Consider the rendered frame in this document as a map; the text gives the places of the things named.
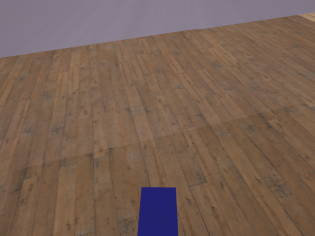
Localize carton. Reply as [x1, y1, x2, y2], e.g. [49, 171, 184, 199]
[137, 187, 178, 236]

